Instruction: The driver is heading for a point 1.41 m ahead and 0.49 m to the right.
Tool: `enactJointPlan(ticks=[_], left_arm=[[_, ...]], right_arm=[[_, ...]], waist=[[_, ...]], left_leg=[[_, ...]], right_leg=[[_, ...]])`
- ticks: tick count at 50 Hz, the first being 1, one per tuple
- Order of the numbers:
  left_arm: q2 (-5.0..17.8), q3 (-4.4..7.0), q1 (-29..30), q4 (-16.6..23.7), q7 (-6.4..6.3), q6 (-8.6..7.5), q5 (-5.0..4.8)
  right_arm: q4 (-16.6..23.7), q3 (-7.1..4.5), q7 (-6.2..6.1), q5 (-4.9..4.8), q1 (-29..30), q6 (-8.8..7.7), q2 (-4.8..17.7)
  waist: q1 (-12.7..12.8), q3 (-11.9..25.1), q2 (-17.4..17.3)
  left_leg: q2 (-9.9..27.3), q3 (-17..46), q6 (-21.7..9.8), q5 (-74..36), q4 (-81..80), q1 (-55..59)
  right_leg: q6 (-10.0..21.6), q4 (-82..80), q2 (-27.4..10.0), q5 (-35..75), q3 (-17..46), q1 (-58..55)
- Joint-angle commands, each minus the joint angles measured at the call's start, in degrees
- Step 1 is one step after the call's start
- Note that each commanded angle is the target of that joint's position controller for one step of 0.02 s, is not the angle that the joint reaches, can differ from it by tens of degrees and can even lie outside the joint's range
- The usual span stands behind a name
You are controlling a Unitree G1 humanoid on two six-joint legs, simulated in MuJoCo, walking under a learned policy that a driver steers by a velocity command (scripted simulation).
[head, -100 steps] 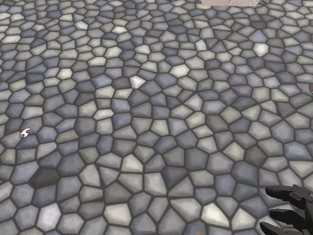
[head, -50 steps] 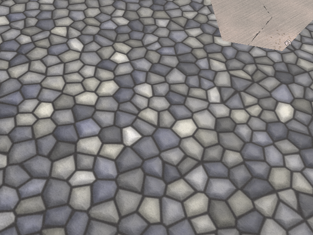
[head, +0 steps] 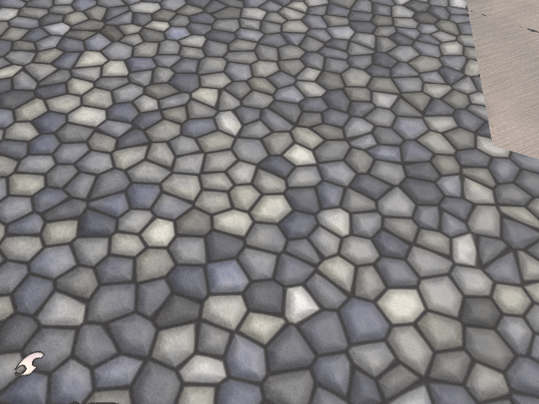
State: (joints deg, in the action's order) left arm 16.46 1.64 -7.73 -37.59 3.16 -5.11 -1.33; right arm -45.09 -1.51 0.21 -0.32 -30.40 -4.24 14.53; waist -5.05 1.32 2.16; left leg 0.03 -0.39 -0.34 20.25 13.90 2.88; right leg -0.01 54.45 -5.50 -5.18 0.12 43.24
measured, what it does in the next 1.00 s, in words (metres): walks ahead, turning right: right foot, then left foot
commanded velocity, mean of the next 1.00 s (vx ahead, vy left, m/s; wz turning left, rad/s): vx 0.96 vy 0.00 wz -0.32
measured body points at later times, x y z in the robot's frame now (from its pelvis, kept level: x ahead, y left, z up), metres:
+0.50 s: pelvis +0.40 -0.07 +0.00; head +0.40 -0.06 +0.45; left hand +0.36 +0.20 -0.13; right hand +0.61 -0.31 -0.06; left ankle +0.58 +0.10 -0.65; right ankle +0.33 -0.17 -0.74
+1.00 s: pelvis +0.83 -0.06 -0.01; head +0.83 -0.08 +0.44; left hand +1.13 +0.11 -0.06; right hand +0.70 -0.32 -0.14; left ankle +0.78 +0.10 -0.74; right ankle +0.93 -0.23 -0.65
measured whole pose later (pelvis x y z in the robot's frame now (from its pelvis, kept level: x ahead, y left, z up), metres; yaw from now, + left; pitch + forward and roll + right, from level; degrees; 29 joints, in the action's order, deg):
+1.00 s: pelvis +0.83 -0.06 -0.01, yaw -22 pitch -2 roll +4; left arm 18.9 3.8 -7.6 -36.2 1.3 -0.3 -2.2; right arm -50.7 -4.9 -0.1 0.8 -24.4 -5.7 18.9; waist -5.3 -2.3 1.7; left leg -0.2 -13.5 1.9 18.2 17.4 3.9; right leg 2.9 63.9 -8.3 -5.8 0.1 45.6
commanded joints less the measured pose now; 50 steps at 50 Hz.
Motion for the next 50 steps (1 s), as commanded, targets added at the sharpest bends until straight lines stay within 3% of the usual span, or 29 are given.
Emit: enactJointPlan(ticks=[1, 4, 6, 8, 9, 10, 11, 12, 13, 14, 16, 17, 19, 21, 24, 27, 30, 32, 33, 34, 35, 36, 37, 38, 39, 40, 42, 44, 50], left_arm=[[1.3, -0.35, 12.9, 7.5, 0.97, -1.34, -0.12], [2.3, -0.07, 15.4, 8.4, 1.73, -1.54, -0.79], [3.7, 0.49, 15.0, 9.0, 1.87, -1.44, -0.8], [7.0, 2.16, 7.3, 8.3, 0.97, -0.44, -1.01], [9.3, 3.64, -5.1, 5.2, -0.02, 0.37, -1.35], [11.9, 4.73, -18.8, 1.2, -1.11, 1.34, -1.26], [17.9, 5.59, -22.2, -1.1, -0.85, 0.84, 0.55], [12.1, 4.26, -23.9, -1.6, -1.03, 0.48, 0.6], [9.2, 3.37, -19.9, -2.2, -1.22, 0.16, 1.01], [9.3, 3.33, -17.8, -2.5, -1.16, -0.16, 1.2], [6.3, 2.67, -9.9, -2.4, -1.0, -0.89, 3.07], [4.0, 2.07, -7.7, -2.6, -0.98, -1.06, 2.81], [3.3, 1.89, -7.6, -3.6, -0.92, -1.74, 0.88], [5.9, 2.46, -8.3, -4.5, -1.64, -2.28, 0.97], [4.6, 2.01, -12.9, -5.1, -2.5, -2.42, 0.41], [7.7, 2.51, -17.4, -6.1, -3.58, -2.12, -0.31], [9.5, 3.2, -20.1, -7.1, -4.16, -0.31, -1.13], [10.1, 3.52, -20.6, -7.7, -4.41, 1.18, -0.26], [11.3, 3.78, -20.2, -7.8, -4.24, 1.83, 0.92], [11.3, 3.44, -18.8, -7.6, -4.06, 2.46, 2.2], [5.4, 1.48, -19.2, -5.4, -3.98, 2.06, 3.74], [-5.0, -0.94, -30.4, -3.2, -3.27, 0.18, -0.33], [1.4, 0.08, -25.0, -4.1, -3.67, -0.16, -3.24], [4.7, 1.07, -17.1, -2.5, -3.93, -0.07, -3.58], [5.1, 1.06, -11.1, -1.6, -4.08, -0.02, -1.68], [4.6, 1.42, -8.6, 0.0, -3.8, 0.17, -0.73], [3.2, 1.91, -10.3, 0.3, -2.73, 2.47, -1.92], [1.1, 1.7, -8.3, 0.8, -2.61, 4.67, -1.69], [2.3, 1.37, -1.1, 4.1, -0.7, 4.64, -0.64]], right_arm=[[2.9, -2.0, -0.88, -0.57, 2.6, -1.28, 9.4], [0.8, -2.13, -0.84, -1.34, 1.1, -1.1, 10.4], [-0.4, -2.3, -0.63, -1.1, 0.5, -0.52, 11.6], [-1.8, -2.67, -0.89, 0.26, -0.3, 0.42, 13.5], [-2.0, -2.64, -1.26, 0.99, 0.8, 1.09, 13.8], [-0.4, -1.89, -1.71, 1.75, 1.8, 0.85, 12.0], [1.9, 0.99, -0.91, 0.58, -6.0, -0.74, -0.1], [1.4, 0.02, -0.54, -1.93, -0.3, -2.74, 5.9], [4.4, -1.23, -0.26, -4.38, 8.4, -3.32, 9.0], [5.8, -0.39, -0.32, -3.15, 14.0, -3.94, 7.8], [5.9, -0.45, -0.15, -2.03, 12.0, -3.22, 5.9], [5.1, -0.43, 0.12, -2.05, 10.4, -2.07, 5.0], [4.9, 0.01, 0.07, -1.53, 11.3, -0.23, 3.8], [6.7, 0.17, -0.64, -0.5, 16.6, 0.17, 4.2], [8.9, 0.16, 0.17, 0.54, 25.4, -1.06, 5.2], [11.7, 0.74, 1.94, -0.31, 32.9, -2.91, 3.7], [12.5, -0.05, 2.79, -0.79, 35.7, -3.51, 5.8], [11.9, -1.2, 2.56, -1.11, 32.1, -3.52, 8.1], [10.9, -2.43, 2.01, -1.72, 25.7, -3.36, 10.7], [8.9, -3.88, 1.2, -2.34, 15.2, -2.85, 13.1], [6.9, -4.85, -0.04, -1.19, 2.8, -2.09, 17.1], [5.1, -5.99, 1.03, 0.95, 0.7, -2.04, 22.4], [5.7, -4.45, 1.25, 0.85, 2.7, -2.53, 14.9], [5.4, -3.66, 0.9, 0.36, 6.2, -2.64, 11.2], [4.9, -3.62, 0.73, 0.78, 7.7, -2.5, 10.5], [3.7, -3.53, 0.72, 1.67, 10.2, -2.51, 9.4], [2.7, -2.62, 0.33, 1.89, 15.1, -3.07, 5.1], [1.6, -2.66, 0.38, 0.31, 16.9, -3.13, 4.3], [1.5, -4.04, -0.72, 1.21, 18.3, -3.0, 10.5]], waist=[[0.1, -11.2, -7.4], [0.6, -12.3, -7.7], [2.1, -10.2, -9.8], [7.8, -2.1, -14.8], [14.8, 4.6, -15.2], [20.6, 12.3, -11.1], [12.3, 23.8, 13.8], [15.5, 26.0, 14.4], [14.4, 13.0, 10.8], [13.6, 6.9, 2.4], [5.7, 2.5, 1.3], [3.6, 0.9, 2.6], [2.1, -4.1, 2.8], [2.3, -8.8, 1.7], [5.7, -10.8, -3.0], [7.7, -10.9, -2.9], [8.0, -11.4, -1.9], [5.5, -7.9, 0.9], [1.9, -2.9, 3.0], [-4.8, 4.5, 4.3], [-8.4, 16.1, -0.7], [0.1, 27.6, -28.5], [-2.2, 23.1, -24.6], [-3.2, 13.6, -18.6], [-3.3, 8.7, -8.6], [-0.9, 4.8, -6.3], [3.4, 1.5, -9.3], [4.5, -4.0, -7.1], [5.9, -11.7, -2.4]], left_leg=[[12.5, 6.8, -10.4, -9.1, -13.5, -8.5], [14.0, 3.3, -9.3, -14.6, -14.0, -4.0], [15.1, 1.5, -8.4, -33.1, -8.5, 1.2], [15.9, 0.0, -7.1, -63.6, 4.5, 5.1], [14.5, -2.0, -5.8, -71.7, 18.4, -0.6], [12.6, 0.1, -4.6, -57.7, 37.6, -18.2], [0.2, 4.5, -1.8, -1.5, 61.7, -38.2], [-0.6, 12.0, -3.9, 6.1, 67.7, -41.5], [1.7, 9.5, -4.3, 3.6, 71.0, -48.5], [4.4, 8.1, -4.8, 1.5, 67.9, -46.7], [8.7, 8.3, -4.9, -4.3, 63.3, -40.8], [9.4, 8.3, -4.5, -4.6, 62.2, -38.8], [10.8, 7.3, -3.2, -2.9, 56.7, -38.8], [11.3, 6.8, -0.9, -11.1, 51.4, -44.2], [9.6, 3.1, 0.7, -24.5, 38.7, -45.0], [6.2, 2.2, 1.7, -35.9, 24.3, -34.7], [4.3, 3.9, 2.2, -32.4, 15.0, -34.4], [2.4, 3.7, 1.7, -24.3, 14.3, -31.1], [1.0, 2.7, 0.4, -18.5, 15.8, -23.5], [0.6, 0.5, -0.4, -13.4, 18.2, -9.7], [12.3, 12.6, -1.9, -3.7, 24.7, 12.3], [23.8, 47.4, -10.7, 30.0, 7.5, 27.5], [23.1, 52.1, -8.5, 34.6, -0.1, 24.5], [22.7, 41.1, -7.0, 24.3, 0.9, 18.5], [20.6, 30.3, -5.9, 8.6, 3.0, 11.2], [19.0, 25.5, -6.8, 4.2, 1.9, 3.2], [17.6, 17.2, -7.4, -0.9, -0.7, -5.2], [16.6, 8.7, -6.2, -5.1, -3.7, -9.3], [14.7, -9.4, -5.8, -15.4, -9.4, -10.8]], right_leg=[[-0.3, -10.5, 0.8, 9.4, -2.0, 1.3], [1.7, -18.4, 2.2, 10.4, -2.8, -3.1], [3.6, -20.8, 4.5, 5.8, -4.5, -7.1], [6.1, -18.6, 8.3, -1.2, -6.8, -19.0], [7.5, -17.7, 10.2, -3.5, -8.3, -35.0], [9.2, -13.1, 2.9, -7.4, 1.2, -58.1], [17.5, -25.3, -12.7, -42.7, 35.9, -74.3], [15.0, -38.0, -13.1, -51.0, 49.9, -72.3], [12.9, -39.7, -13.1, -43.9, 43.2, -64.3], [12.1, -38.8, -10.7, -28.7, 34.0, -54.5], [13.5, -41.3, -7.9, -25.5, 27.4, -37.3], [14.0, -43.0, -6.8, -25.7, 24.5, -32.3], [14.4, -46.5, -5.9, -22.7, 18.7, -25.8], [15.1, -50.3, -6.5, -19.8, 17.3, -23.4], [13.3, -51.3, -2.4, -8.2, 7.9, -25.3], [12.6, -54.2, -3.4, -5.9, 7.2, -25.3], [11.4, -50.4, -6.1, -2.9, 8.9, -37.2], [9.9, -43.1, -7.6, 9.4, 10.3, -44.7], [9.1, -34.5, -7.0, 20.3, 10.5, -45.6], [7.1, -20.3, -4.1, 25.2, 8.4, -40.8], [5.4, 1.3, -1.1, 13.8, 7.8, -25.5], [3.4, 21.8, 7.7, -21.8, 8.0, -6.9], [4.1, 28.7, 5.0, -19.6, 10.1, -1.3], [4.0, 30.7, 2.8, -16.1, 7.8, 3.4], [4.2, 28.2, 0.0, -14.1, 7.0, 2.0], [4.3, 25.3, -1.6, -11.6, 6.6, 0.6], [4.0, 22.2, -4.8, -10.7, 7.5, -4.5], [3.8, 20.2, -6.0, -12.2, 6.2, -2.6], [3.4, 3.4, -5.3, 6.9, 1.5, 0.1]])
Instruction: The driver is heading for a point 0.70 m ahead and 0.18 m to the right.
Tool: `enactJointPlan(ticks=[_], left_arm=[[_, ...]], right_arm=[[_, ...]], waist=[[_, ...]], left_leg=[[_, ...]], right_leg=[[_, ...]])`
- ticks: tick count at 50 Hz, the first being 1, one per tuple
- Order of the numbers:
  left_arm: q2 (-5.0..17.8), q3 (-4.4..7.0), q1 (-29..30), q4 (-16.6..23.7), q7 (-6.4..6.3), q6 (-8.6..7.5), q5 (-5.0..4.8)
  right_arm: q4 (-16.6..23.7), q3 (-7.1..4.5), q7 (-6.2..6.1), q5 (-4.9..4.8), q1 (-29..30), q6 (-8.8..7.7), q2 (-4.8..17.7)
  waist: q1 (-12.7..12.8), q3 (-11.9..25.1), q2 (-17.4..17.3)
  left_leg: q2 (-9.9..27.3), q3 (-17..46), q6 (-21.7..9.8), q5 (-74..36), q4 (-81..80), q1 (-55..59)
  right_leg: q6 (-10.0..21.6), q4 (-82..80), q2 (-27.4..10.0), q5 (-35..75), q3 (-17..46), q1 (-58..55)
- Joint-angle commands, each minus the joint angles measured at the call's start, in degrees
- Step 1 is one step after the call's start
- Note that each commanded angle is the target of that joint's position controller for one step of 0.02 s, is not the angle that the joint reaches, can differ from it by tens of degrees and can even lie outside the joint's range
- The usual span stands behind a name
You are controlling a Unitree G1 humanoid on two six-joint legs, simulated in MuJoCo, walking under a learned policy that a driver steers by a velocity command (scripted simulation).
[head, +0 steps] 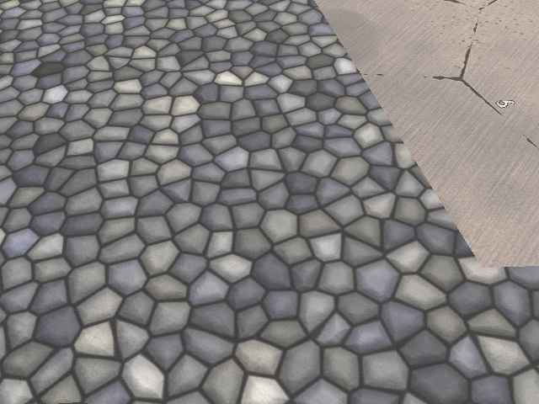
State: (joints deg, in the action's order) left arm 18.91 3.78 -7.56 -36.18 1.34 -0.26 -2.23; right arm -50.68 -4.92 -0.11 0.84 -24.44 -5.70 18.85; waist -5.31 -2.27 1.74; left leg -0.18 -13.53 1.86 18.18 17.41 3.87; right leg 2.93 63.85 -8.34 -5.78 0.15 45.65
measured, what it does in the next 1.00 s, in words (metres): walks ahead, turning right: right foot, then left foot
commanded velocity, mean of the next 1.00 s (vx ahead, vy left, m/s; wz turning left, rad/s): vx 0.76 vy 0.00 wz -0.61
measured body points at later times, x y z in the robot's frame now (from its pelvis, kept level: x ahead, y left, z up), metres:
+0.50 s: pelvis +0.43 -0.08 +0.01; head +0.44 -0.12 +0.46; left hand +0.53 +0.17 -0.10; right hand +0.60 -0.40 -0.03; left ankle +0.73 +0.02 -0.66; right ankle +0.32 -0.09 -0.73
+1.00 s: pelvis +0.75 -0.18 +0.01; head +0.77 -0.21 +0.46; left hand +1.07 -0.11 -0.07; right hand +0.62 -0.42 -0.13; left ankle +0.80 -0.07 -0.73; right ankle +0.79 -0.35 -0.71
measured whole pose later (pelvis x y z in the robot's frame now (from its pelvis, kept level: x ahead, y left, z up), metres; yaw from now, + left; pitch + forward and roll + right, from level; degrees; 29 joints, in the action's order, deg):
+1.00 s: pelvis +0.75 -0.18 +0.01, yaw -35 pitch +0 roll +3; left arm 15.3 1.2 -2.0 -39.9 0.5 -2.0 0.5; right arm -48.6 -2.3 0.8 -0.7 -17.0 -4.1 15.6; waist -4.9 -4.6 1.3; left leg -3.4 -2.2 -1.1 12.3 19.9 -7.9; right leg 0.0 34.0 -1.2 -3.3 4.8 28.8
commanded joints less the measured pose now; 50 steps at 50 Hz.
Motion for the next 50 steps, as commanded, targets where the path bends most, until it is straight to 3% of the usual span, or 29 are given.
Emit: enactJointPlan(ticks=[1, 3, 4, 6, 7, 8, 9, 10, 11, 12, 13, 15, 16, 20, 24, 27, 29, 31, 32, 33, 34, 35, 36, 37, 41, 42, 43, 47, 50], left_arm=[[0.4, -0.7, 1.3, 3.0, 1.69, -0.53, 0.41], [1.9, -0.04, 3.7, 3.5, 2.37, -1.01, 0.02], [1.7, 0.01, 3.8, 4.4, 2.71, -1.17, -0.08], [6.5, 2.18, -4.7, 3.1, 2.54, -0.56, -1.12], [9.6, 3.94, -14.5, 0.7, 2.19, 0.04, -1.21], [14.0, 6.35, -28.6, -3.6, 1.28, 0.79, -1.09], [16.2, 6.51, -27.5, -5.8, 0.49, 1.34, -1.18], [17.3, 4.76, -20.4, -1.5, 1.05, -0.69, 0.9], [11.0, 3.9, -18.8, 0.7, 1.57, -2.24, 1.04], [9.8, 3.65, -19.3, -0.1, 1.81, -3.86, 1.52], [8.6, 3.21, -16.5, -0.5, 2.13, -4.9, 1.5], [7.0, 2.62, -11.2, 0.6, 1.52, -5.54, 1.73], [6.2, 2.27, -10.4, 0.5, 0.91, -5.29, 1.37], [4.1, 1.52, -14.4, -1.2, -1.8, -4.65, 0.15], [3.0, 1.22, -17.8, -4.0, -2.32, -3.75, 0.38], [2.0, 1.08, -19.8, -6.9, -2.54, -3.87, 0.08], [2.9, 1.74, -20.7, -8.4, -3.2, -3.03, 0.42], [5.6, 2.54, -18.5, -8.1, -3.09, -2.14, 1.77], [5.1, 2.04, -13.9, -6.0, -2.55, -2.08, 2.83], [-2.8, 0.22, -24.9, -6.8, -2.07, -2.29, 2.83], [-1.2, -0.94, -30.7, -9.0, -1.82, -2.44, 0.53], [3.7, 0.13, -22.6, -8.3, -1.99, -1.97, -0.25], [5.7, 0.26, -11.8, -4.8, -2.2, -1.99, 0.61], [5.1, 0.28, -4.9, -2.8, -2.28, -2.24, 1.9], [-0.9, -0.73, -8.6, -3.1, -1.98, -1.83, 1.68], [-2.1, -1.25, -5.6, -2.6, -2.35, -1.67, 2.48], [-3.1, -1.82, -7.1, -2.4, -2.15, -1.68, 2.36], [0.4, -1.38, -1.5, -2.6, -0.89, -2.16, 2.34], [1.6, -0.81, 0.9, -2.1, -0.77, -1.9, 3.33]], right_arm=[[7.0, -0.76, -0.46, -0.13, 11.2, -1.35, 6.7], [6.8, -0.87, -0.47, 0.02, 9.8, -0.69, 8.2], [7.0, -1.7, -0.49, -0.81, 9.4, -0.41, 11.7], [7.6, -2.51, -0.42, -1.68, 10.3, 1.59, 14.4], [8.6, -2.92, -0.6, -1.9, 12.0, 2.42, 15.4], [9.5, -2.6, -0.55, -2.08, 14.9, 2.31, 14.1], [10.8, 0.57, -0.32, -1.52, 14.9, 0.8, 3.0], [15.5, 2.77, 0.32, -1.57, 5.0, -2.16, -2.7], [16.9, 1.97, 0.58, -2.84, 12.6, -4.47, 4.9], [18.0, 1.34, 0.39, -4.1, 18.1, -5.13, 6.4], [17.1, 1.55, -0.38, -2.85, 18.9, -4.95, 5.0], [16.0, 1.26, -0.29, -0.65, 16.6, -3.54, 4.8], [16.2, 1.03, -0.21, -0.33, 16.0, -2.72, 4.2], [19.3, 1.78, -0.36, 0.28, 27.0, -1.48, 1.2], [22.0, 2.12, 1.06, -0.37, 34.4, -2.49, -1.3], [23.4, 1.17, 1.7, -1.87, 36.2, -3.17, 0.8], [23.4, 0.19, 1.82, -1.92, 34.5, -3.48, 2.9], [21.2, -1.79, 1.07, -1.07, 22.5, -3.76, 6.2], [19.2, -1.7, 0.72, -0.42, 10.2, -3.48, 7.0], [16.7, -1.99, 1.31, 1.43, 3.2, -3.42, 10.8], [13.3, -1.93, 2.96, 0.54, -2.0, -3.39, 8.4], [14.8, -1.12, 2.61, 0.06, 1.1, -2.46, 4.0], [15.6, -0.14, 2.2, 0.03, 7.8, -1.84, 2.1], [14.8, 0.73, 2.11, 0.34, 10.6, -1.62, 1.4], [10.8, 1.67, 2.13, -0.24, 13.5, -2.27, 0.5], [10.0, 1.64, 1.95, -0.13, 13.4, -2.13, 1.2], [9.5, 0.99, 1.66, -0.32, 15.0, -1.71, 4.0], [7.6, 0.38, 0.7, -1.87, 12.8, 0.49, 6.2], [6.1, 0.87, 0.53, -1.94, 13.0, 1.14, 5.8]], waist=[[4.9, -8.8, -0.3], [4.6, -7.4, 0.1], [5.7, -6.8, -3.2], [11.9, -1.2, -8.0], [17.1, 4.5, -9.3], [23.8, 10.3, -6.1], [18.9, 3.2, 13.4], [6.1, 14.8, 24.3], [10.8, 15.9, 10.3], [10.0, 8.0, 2.6], [7.1, 4.7, -6.9], [3.4, 2.0, -5.1], [2.3, 1.7, -4.0], [6.8, -4.0, -3.1], [12.1, -3.6, 1.0], [13.3, -4.0, 3.9], [11.9, -4.1, 4.5], [4.8, 4.2, 6.2], [-1.8, 13.3, 6.4], [3.0, 26.3, -14.4], [1.9, 34.8, -26.2], [-0.5, 27.3, -16.4], [-0.7, 17.3, -7.1], [0.7, 9.2, -0.1], [7.4, 5.8, -5.0], [6.5, 6.5, -3.0], [8.2, 7.6, -7.2], [5.3, 8.9, -6.2], [6.0, 7.1, -6.0]], left_leg=[[13.7, 0.9, -7.2, -15.4, -13.2, -10.0], [11.9, -2.8, -5.7, -31.1, -12.1, -4.4], [14.4, -3.3, -5.7, -45.2, -8.4, -3.8], [15.2, -3.8, -5.4, -73.9, 5.5, 2.8], [15.6, -2.8, -5.6, -78.0, 17.9, -0.3], [13.7, -1.5, -4.5, -71.4, 37.0, -10.9], [1.1, 0.8, -1.6, -5.3, 63.1, -26.9], [-6.3, 16.0, -0.8, 18.4, 78.6, -48.1], [-2.7, 22.9, -3.9, 10.5, 74.4, -51.0], [-1.3, 22.0, -5.1, 6.3, 68.9, -52.0], [1.6, 22.5, -5.3, 2.4, 62.4, -47.6], [3.9, 23.6, -3.5, -0.8, 55.0, -38.5], [4.2, 23.4, -2.2, -1.7, 51.4, -37.8], [3.0, 19.5, 2.0, -11.1, 32.3, -37.3], [0.0, 15.4, 2.5, -29.0, 15.8, -29.1], [0.9, 17.0, 1.0, -30.7, 10.7, -30.3], [0.2, 16.1, -0.6, -26.5, 7.8, -31.7], [-2.5, 12.7, -3.7, -24.7, 7.7, -20.0], [3.5, 17.0, -6.6, -30.3, 11.8, -2.8], [19.0, 39.0, -16.9, -42.4, 17.2, 23.1], [25.8, 59.6, -21.7, -32.4, 9.6, 31.3], [22.8, 53.0, -19.0, -25.8, 7.5, 24.9], [20.0, 42.8, -16.6, -33.2, 6.2, 13.0], [17.3, 35.5, -15.3, -44.7, 4.7, 1.5], [12.8, 24.8, -14.8, -54.2, 0.6, -11.9], [11.5, 23.1, -14.8, -57.8, -1.4, -14.2], [12.9, 21.4, -16.1, -61.3, -0.8, -15.8], [10.6, 17.6, -13.0, -46.9, -0.9, -14.7], [10.8, 18.2, -11.0, -35.7, 2.2, -15.9]], right_leg=[[1.1, -10.2, -1.2, 9.8, -1.1, -3.5], [3.4, -16.1, 3.0, 12.3, -6.3, -8.8], [4.1, -17.8, 3.7, 11.0, -7.6, -12.4], [5.7, -16.7, 9.1, 2.6, -11.6, -20.6], [7.2, -15.6, 11.3, -2.4, -11.8, -33.1], [9.5, -19.3, 12.3, -0.8, -7.9, -53.2], [12.5, -27.2, 8.3, -1.3, 7.0, -56.5], [25.2, -39.4, -2.1, -20.9, 43.7, -69.5], [22.2, -50.4, -5.6, -34.7, 52.8, -67.0], [19.3, -53.4, -5.3, -35.3, 51.6, -59.1], [16.6, -52.4, -3.7, -30.7, 47.0, -50.9], [15.7, -49.0, 2.3, -14.7, 34.5, -38.2], [15.9, -51.2, 3.3, -15.8, 32.6, -36.1], [14.6, -52.7, 7.1, -6.1, 24.1, -28.5], [10.0, -51.9, 8.7, -4.6, 18.9, -26.0], [9.8, -49.0, 5.1, -2.1, 21.3, -34.4], [8.4, -44.9, 3.0, 11.9, 21.6, -43.5], [5.0, -29.6, 4.0, 40.2, 20.2, -48.6], [3.0, -14.8, 5.1, 38.4, 19.7, -41.0], [-1.6, 10.5, 15.0, -3.4, 15.7, -21.8], [-3.1, 22.5, 17.5, -29.2, 16.3, -12.0], [-3.6, 25.1, 13.3, -26.6, 15.4, -8.3], [-3.8, 21.3, 11.0, -22.8, 12.0, -8.3], [-3.7, 17.6, 10.0, -22.2, 9.4, -9.4], [-4.0, -2.7, 5.9, -20.4, 7.3, -16.1], [-4.2, -7.6, 6.0, -16.3, 5.3, -19.3], [-4.8, -14.2, 5.5, -11.8, 5.0, -22.2], [-3.8, -26.8, 7.9, 4.6, 2.8, -28.3], [-1.5, -33.6, 8.1, 7.4, 3.0, -32.3]])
